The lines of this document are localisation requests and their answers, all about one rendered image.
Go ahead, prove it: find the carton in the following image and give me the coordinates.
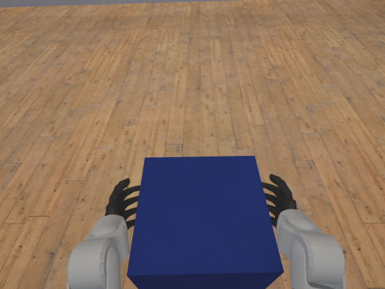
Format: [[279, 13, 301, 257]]
[[127, 156, 284, 289]]

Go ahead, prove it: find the robot right hand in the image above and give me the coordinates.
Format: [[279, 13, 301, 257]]
[[261, 174, 297, 227]]

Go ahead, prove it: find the robot left forearm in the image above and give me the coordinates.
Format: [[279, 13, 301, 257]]
[[66, 214, 130, 289]]

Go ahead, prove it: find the robot left hand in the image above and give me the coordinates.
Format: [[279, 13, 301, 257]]
[[105, 178, 140, 229]]

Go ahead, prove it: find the robot right forearm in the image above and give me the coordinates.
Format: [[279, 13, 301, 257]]
[[276, 209, 346, 289]]

